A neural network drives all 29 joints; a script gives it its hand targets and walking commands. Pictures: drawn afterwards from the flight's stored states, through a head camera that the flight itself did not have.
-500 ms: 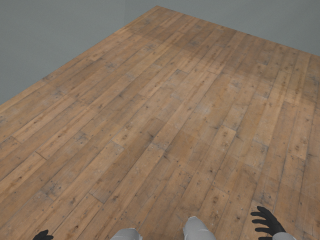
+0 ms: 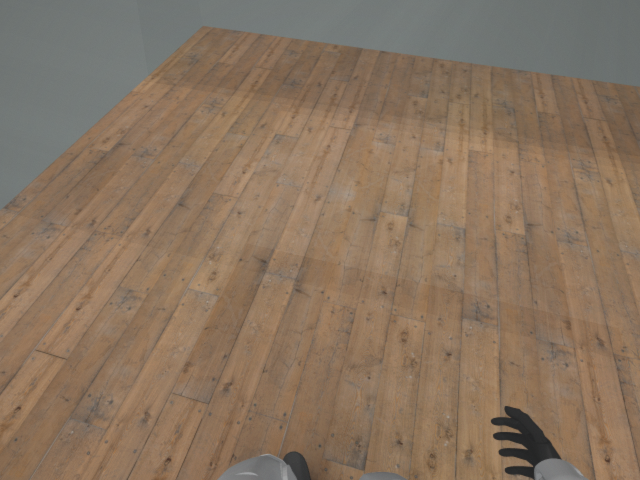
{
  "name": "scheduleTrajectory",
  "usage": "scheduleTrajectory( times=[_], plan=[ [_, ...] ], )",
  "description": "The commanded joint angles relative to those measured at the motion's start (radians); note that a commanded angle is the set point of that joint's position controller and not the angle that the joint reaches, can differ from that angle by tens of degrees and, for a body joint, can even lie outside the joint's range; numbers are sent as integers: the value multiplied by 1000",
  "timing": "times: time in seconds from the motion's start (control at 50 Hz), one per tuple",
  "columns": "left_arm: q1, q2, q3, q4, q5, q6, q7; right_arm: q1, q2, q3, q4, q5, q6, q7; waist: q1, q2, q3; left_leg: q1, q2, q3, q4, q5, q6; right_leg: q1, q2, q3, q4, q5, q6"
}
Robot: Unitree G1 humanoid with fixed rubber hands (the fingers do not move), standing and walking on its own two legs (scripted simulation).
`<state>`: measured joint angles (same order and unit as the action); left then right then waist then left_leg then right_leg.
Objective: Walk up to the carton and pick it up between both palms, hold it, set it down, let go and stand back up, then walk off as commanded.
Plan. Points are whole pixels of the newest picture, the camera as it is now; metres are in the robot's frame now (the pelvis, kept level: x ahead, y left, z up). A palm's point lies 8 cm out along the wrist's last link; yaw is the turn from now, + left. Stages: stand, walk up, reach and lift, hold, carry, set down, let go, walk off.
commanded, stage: walk up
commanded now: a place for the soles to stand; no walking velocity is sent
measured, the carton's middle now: out of the picture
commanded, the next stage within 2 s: none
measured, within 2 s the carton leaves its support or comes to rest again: neither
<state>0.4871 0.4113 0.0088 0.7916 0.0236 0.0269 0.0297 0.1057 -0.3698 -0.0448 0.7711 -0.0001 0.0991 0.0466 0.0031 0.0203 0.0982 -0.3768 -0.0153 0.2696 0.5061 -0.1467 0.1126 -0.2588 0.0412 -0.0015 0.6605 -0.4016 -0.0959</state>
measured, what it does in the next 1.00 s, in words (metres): walks backwards, turning right: left foot, then right foot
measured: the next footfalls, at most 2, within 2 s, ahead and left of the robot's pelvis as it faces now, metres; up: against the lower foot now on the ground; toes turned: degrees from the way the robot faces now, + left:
left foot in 0.32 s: -0.07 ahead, +0.19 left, +0.00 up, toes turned -17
right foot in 0.74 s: -0.21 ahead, -0.03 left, +0.00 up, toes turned -34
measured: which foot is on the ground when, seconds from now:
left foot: down 0.00-0.00, up 0.02-0.30, down 0.32-0.74, up 0.76-1.00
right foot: down 0.00-0.32, up 0.34-0.72, down 0.74-1.00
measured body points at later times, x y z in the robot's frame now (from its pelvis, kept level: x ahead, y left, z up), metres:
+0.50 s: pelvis -0.14 +0.12 +0.02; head -0.10 +0.13 +0.47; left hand +0.07 +0.36 -0.10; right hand -0.13 -0.22 -0.07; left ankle -0.11 +0.20 -0.72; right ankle -0.17 -0.07 -0.66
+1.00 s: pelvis -0.28 +0.17 +0.00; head -0.25 +0.13 +0.45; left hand +0.03 +0.26 -0.10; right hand -0.46 -0.12 -0.10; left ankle -0.21 +0.23 -0.71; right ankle -0.25 +0.00 -0.72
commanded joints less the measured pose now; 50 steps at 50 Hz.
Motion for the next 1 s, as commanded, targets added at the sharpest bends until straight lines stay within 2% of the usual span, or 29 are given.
scheduleTrajectory(
  times=[0.0,0.02,0.04,0.06,0.1,0.14,0.18,0.22,0.26,0.28,0.3,0.32,0.34,0.36,0.4,0.48,0.52,0.58,0.66,0.68,0.7,0.72,0.74,0.76,0.78,0.82,0.9,0.94,0.98],
  plan=[
    [-77,344,135,-118,41,2,6,-60,-195,-87,-123,-17,5,-8,1,-347,110,-115,-35,-385,755,-397,-160,-429,-424,783,-596,-444,-236],
    [-215,351,134,-171,44,-9,19,-30,-244,-105,-109,-7,14,-4,-59,-304,143,-16,-13,-430,967,-306,-174,-619,-410,737,-652,-450,-221],
    [-318,300,117,-195,36,-17,26,27,-235,-102,-87,2,14,4,-110,-239,143,13,-10,-429,989,-207,-175,-608,-317,587,-577,-237,-157],
    [-354,250,103,-201,27,-24,25,66,-221,-94,-66,8,11,10,-131,-160,106,25,-4,-408,930,-159,-167,-532,-225,456,-495,-64,-102],
    [-263,189,86,-171,20,-22,7,15,-183,-79,-56,9,6,11,-63,-155,47,9,-26,-314,744,-191,-151,-315,-111,359,-405,180,-49],
    [-137,208,91,-142,24,-11,-4,-46,-160,-64,-78,25,8,-1,17,-205,-39,-65,-24,-292,487,-288,-143,-27,-107,410,-348,287,-61],
    [-80,226,100,-121,20,6,-10,-70,-158,-61,-88,34,3,-20,63,-249,-112,-51,-56,-303,302,-371,-134,143,-135,508,-342,320,-68],
    [-124,232,96,-121,12,17,-18,-14,-157,-73,-68,34,-6,-38,37,-281,-143,71,-86,-309,128,-421,-115,131,-151,544,-343,440,-57],
    [-209,225,83,-131,1,26,-25,91,-150,-86,-15,29,-13,-47,-25,-262,-157,242,-97,-267,-89,-269,-101,3,-115,508,-358,351,-11],
    [-232,182,68,-137,3,28,-28,118,-173,-95,4,19,-17,-48,-48,-144,-168,358,-29,-343,-168,-205,-91,-132,-49,439,-287,193,30],
    [-239,106,55,-148,0,31,-31,104,-264,-115,-4,-5,-17,-43,-47,157,-137,399,212,-610,-301,-338,-58,-331,91,286,-56,15,80],
    [-251,160,75,-133,31,35,-19,-37,-336,-127,-63,-16,-17,-36,-35,228,-70,142,444,-723,-349,-358,73,-345,84,193,178,-101,126],
    [-303,212,91,-125,51,40,-20,-119,-321,-123,-82,-20,-26,-33,-27,167,11,-48,496,-697,-376,-306,137,-275,23,170,344,-92,131],
    [-306,210,95,-117,46,38,-32,-170,-279,-108,-92,-18,-43,-40,9,91,54,-76,411,-594,-331,-155,100,-246,14,201,409,-25,114],
    [-198,175,93,-93,24,34,-61,-169,-221,-96,-116,-18,-66,-57,57,80,2,65,262,-399,-220,27,20,-256,25,212,459,85,94],
    [-260,140,75,-147,28,28,-91,23,-232,-109,-93,-3,-78,-64,-24,107,-90,384,262,-323,-60,343,-12,-351,-11,119,264,49,108],
    [-277,145,78,-179,30,28,-99,54,-258,-120,-98,-4,-78,-63,-43,150,-139,422,324,-306,-27,427,35,-332,-59,68,186,38,113],
    [-263,152,88,-188,29,30,-114,52,-281,-131,-113,-10,-84,-65,-40,180,-163,356,364,-226,10,410,84,-238,-90,39,100,34,102],
    [-177,185,110,-154,29,31,-128,-23,-295,-139,-122,-16,-85,-65,7,190,-167,162,403,-177,6,32,68,-71,-89,24,-13,13,84],
    [-132,197,119,-133,30,29,-129,-47,-291,-139,-120,-18,-83,-65,35,142,-163,77,377,-146,55,-124,47,8,-83,51,-82,39,66],
    [-77,223,127,-108,35,27,-128,-65,-267,-131,-114,-18,-78,-65,59,48,-156,-30,298,-112,159,-299,5,92,-72,139,-134,41,24],
    [-70,278,135,-111,43,27,-123,-50,-224,-118,-105,-7,-69,-66,61,-195,-116,-155,143,-36,315,-493,-62,80,-174,396,-285,61,-39],
    [-159,319,136,-153,47,37,-121,-106,-201,-95,-115,3,-64,-70,82,-325,-31,-213,9,-148,460,-557,-116,-121,-201,638,-454,-98,-120],
    [-264,349,151,-190,51,51,-121,-92,-231,-99,-117,17,-65,-69,56,-332,20,-78,10,-246,539,-509,-130,-319,-211,703,-539,-256,-139],
    [-380,333,144,-190,40,61,-123,5,-224,-102,-93,34,-61,-57,2,-299,47,-22,7,-241,597,-407,-131,-360,-149,611,-523,-286,-109],
    [-444,277,132,-225,40,69,-119,120,-212,-108,-45,28,-64,-57,-25,-271,-18,7,-15,-232,571,-310,-129,-311,-69,506,-454,-219,-53],
    [-347,239,107,-230,35,64,-134,119,-181,-108,-36,21,-82,-89,39,-264,-108,52,-69,-217,285,-332,-110,-107,-55,544,-427,-58,-44],
    [-318,233,101,-237,39,60,-138,162,-205,-118,-24,15,-92,-107,23,-294,-137,206,-110,-216,122,-334,-82,-160,-31,536,-472,-42,23],
    [-386,213,89,-262,36,60,-138,305,-213,-136,14,7,-96,-118,-54,-290,-161,491,-110,-213,-105,-269,-71,-348,21,467,-468,-56,113]
  ],
)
